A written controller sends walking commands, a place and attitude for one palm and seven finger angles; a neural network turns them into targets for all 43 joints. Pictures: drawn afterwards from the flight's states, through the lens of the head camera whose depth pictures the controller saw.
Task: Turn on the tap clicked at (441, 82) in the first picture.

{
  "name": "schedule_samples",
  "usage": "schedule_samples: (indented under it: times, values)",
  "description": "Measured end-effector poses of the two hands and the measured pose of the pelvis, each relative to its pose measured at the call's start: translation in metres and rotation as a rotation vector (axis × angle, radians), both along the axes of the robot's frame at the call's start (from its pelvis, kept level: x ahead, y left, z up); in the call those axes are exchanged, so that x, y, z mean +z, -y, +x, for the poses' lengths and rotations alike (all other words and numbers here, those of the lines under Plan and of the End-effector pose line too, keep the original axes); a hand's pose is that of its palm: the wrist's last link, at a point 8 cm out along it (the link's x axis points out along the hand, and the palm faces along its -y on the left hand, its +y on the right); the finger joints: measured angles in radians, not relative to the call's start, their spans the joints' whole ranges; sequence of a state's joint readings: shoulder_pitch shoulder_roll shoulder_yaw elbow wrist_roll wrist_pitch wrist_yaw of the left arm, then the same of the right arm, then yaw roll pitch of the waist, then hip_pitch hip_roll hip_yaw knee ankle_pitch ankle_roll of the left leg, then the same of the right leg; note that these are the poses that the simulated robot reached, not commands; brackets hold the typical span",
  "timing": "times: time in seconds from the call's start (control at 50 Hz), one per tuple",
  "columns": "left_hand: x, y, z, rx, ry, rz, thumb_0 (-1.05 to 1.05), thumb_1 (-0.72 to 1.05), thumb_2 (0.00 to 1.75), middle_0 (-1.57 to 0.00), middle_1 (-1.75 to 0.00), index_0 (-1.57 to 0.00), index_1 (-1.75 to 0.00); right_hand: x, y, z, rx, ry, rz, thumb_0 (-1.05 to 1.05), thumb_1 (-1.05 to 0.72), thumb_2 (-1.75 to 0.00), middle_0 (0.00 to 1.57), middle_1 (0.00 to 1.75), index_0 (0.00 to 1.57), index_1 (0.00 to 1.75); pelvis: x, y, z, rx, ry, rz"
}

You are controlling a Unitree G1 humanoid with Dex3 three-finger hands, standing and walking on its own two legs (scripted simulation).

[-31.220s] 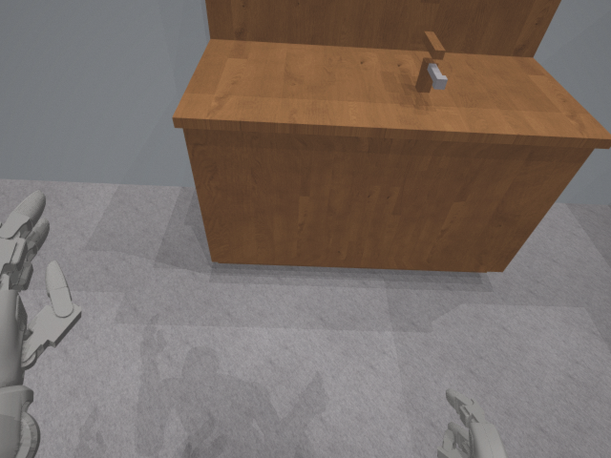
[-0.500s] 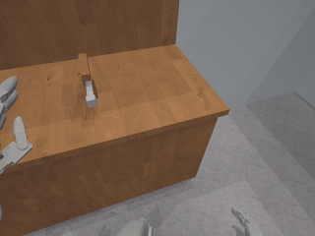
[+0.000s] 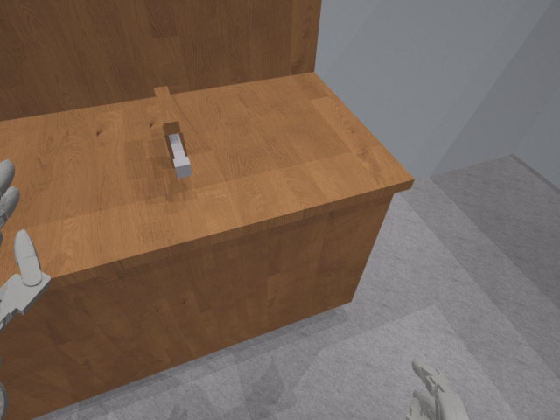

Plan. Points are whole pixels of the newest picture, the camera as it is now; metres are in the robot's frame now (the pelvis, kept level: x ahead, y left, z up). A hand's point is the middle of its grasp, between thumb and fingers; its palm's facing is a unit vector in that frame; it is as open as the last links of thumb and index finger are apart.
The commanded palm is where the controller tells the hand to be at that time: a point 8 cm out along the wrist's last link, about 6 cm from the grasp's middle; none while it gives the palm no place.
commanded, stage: come to a stop and stand still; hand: left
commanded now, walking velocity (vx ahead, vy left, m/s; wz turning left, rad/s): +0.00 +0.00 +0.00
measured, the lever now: (182, 167) +0.52 +0.23 +0.05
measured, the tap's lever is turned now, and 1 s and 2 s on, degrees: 0 0 0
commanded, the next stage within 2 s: look again from close up in 0.30 s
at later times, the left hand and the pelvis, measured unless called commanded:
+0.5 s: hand (63, 275) +0.22 +0.26 +0.16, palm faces +0.43 -0.83 -0.36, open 7.4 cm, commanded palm +0.16 +0.28 +0.19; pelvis +0.01 +0.00 +0.01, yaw +1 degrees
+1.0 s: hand (66, 276) +0.22 +0.26 +0.16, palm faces +0.46 -0.83 -0.32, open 7.4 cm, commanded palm +0.17 +0.28 +0.19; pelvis +0.01 +0.00 +0.01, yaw +2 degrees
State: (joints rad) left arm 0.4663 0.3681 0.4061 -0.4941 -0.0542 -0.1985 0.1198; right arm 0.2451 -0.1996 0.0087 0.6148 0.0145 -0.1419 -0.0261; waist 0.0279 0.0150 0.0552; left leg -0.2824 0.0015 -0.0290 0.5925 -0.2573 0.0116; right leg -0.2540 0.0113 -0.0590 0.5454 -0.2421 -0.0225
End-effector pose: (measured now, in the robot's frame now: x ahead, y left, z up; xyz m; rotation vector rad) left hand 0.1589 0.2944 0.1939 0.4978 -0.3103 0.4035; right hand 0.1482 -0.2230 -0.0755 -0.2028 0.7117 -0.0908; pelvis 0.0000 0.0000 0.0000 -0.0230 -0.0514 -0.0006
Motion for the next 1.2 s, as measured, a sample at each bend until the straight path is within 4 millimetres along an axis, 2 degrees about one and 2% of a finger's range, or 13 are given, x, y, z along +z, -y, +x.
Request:
schedule_samples:
  times: [0.1,0.22,0.28,0.34,0.48,0.54,0.64,0.74,0.82,0.92,0.98,1.06,1.2]
  values:
    - [-0.028,-0.007,0.003,0.026,-0.046,-0.127,0.01,0.89,0.9,-0.21,-0.3,-0.2,-0.3,-0.003,-0.018,-0.014,0.009,-0.047,-0.002,0.01,-0.9,-0.9,0.2,0.3,0.2,0.3,0.002,-0.007,-0.005,0.017,0.017,0.033]
    - [0.001,0.009,0.004,-0.02,0.008,-0.027,0.02,0.89,0.9,-0.21,-0.3,-0.2,-0.3,0.001,-0.032,-0.011,0.054,-0.019,0.052,0.02,-0.9,-0.9,0.2,0.3,0.2,0.3,0.008,-0.001,-0.007,0.025,-0.012,0.044]
    - [0.015,0.013,0.002,-0.032,0.01,0.043,0.02,0.89,0.9,-0.21,-0.3,-0.2,-0.3,0.0,-0.029,-0.004,0.064,-0.016,0.065,0.01,-0.9,-0.9,0.21,0.3,0.2,0.3,0.01,0.002,-0.006,0.031,-0.014,0.017]
    - [0.017,0.011,0.002,-0.019,-0.008,0.051,0.01,0.89,0.9,-0.21,-0.3,-0.21,-0.3,-0.001,-0.02,0.004,0.058,-0.018,0.061,0.01,-0.9,-0.9,0.21,0.3,0.2,0.3,0.01,0.003,-0.002,0.023,-0.032,0.008]
    - [-0.017,0.001,0.014,0.032,-0.085,-0.083,0.01,0.89,0.9,-0.21,-0.3,-0.21,-0.3,0.004,0.004,0.021,0.019,-0.022,-0.018,0.01,-0.9,-0.9,0.2,0.3,0.2,0.3,0.008,-0.001,0.008,0.022,-0.032,0.023]
    - [-0.024,0.003,0.019,0.021,-0.097,-0.108,0.01,0.89,0.9,-0.21,-0.3,-0.2,-0.3,0.011,0.007,0.028,0.012,-0.002,-0.04,0.01,-0.9,-0.9,0.2,0.3,0.2,0.3,0.008,-0.001,0.009,0.02,-0.024,0.028]
    - [-0.009,0.011,0.02,-0.033,-0.04,-0.076,0.02,0.89,0.9,-0.21,-0.3,-0.21,-0.3,0.023,0.003,0.038,0.021,0.043,-0.043,0.01,-0.9,-0.9,0.2,0.3,0.2,0.3,0.009,0.0,0.008,0.021,-0.021,0.023]
    - [0.006,0.009,0.014,-0.037,-0.004,-0.022,0.02,0.89,0.9,-0.22,-0.3,-0.21,-0.3,0.024,-0.006,0.04,0.032,0.058,-0.016,0.01,-0.9,-0.9,0.2,0.3,0.2,0.3,0.01,-0.001,0.006,0.021,-0.027,0.016]
    - [0.0,0.0,0.008,0.005,-0.041,-0.036,0.01,0.89,0.9,-0.22,-0.3,-0.21,-0.3,0.017,-0.013,0.035,0.035,0.036,0.005,0.01,-0.9,-0.9,0.2,0.3,0.2,0.3,0.011,-0.003,0.005,0.021,-0.032,0.013]
    - [-0.02,-0.007,0.007,0.049,-0.09,-0.103,0.01,0.89,0.9,-0.21,-0.3,-0.2,-0.3,0.009,-0.017,0.024,0.03,-0.017,0.007,0.01,-0.9,-0.9,0.2,0.3,0.2,0.3,0.009,-0.003,0.008,0.02,-0.032,0.02]
    - [-0.027,-0.002,0.014,0.056,-0.087,-0.132,0.01,0.89,0.9,-0.21,-0.3,-0.2,-0.3,0.004,-0.016,0.019,0.027,-0.043,0.005,0.01,-0.9,-0.9,0.2,0.3,0.2,0.3,0.007,0.001,0.012,0.027,-0.033,0.026]
    - [-0.02,0.015,0.029,0.031,-0.051,-0.109,0.02,0.89,0.9,-0.21,-0.3,-0.2,-0.3,-0.002,-0.01,0.021,0.033,-0.065,0.016,0.01,-0.9,-0.9,0.2,0.3,0.2,0.3,0.005,0.013,0.02,0.04,-0.035,0.027]
    - [-0.007,0.036,0.049,-0.022,0.01,-0.054,0.02,0.89,0.9,-0.21,-0.3,-0.21,-0.3,-0.008,0.018,0.04,0.018,-0.106,0.013,0.01,-0.9,-0.9,0.21,0.3,0.2,0.3,0.001,0.031,0.046,0.053,-0.043,0.014]
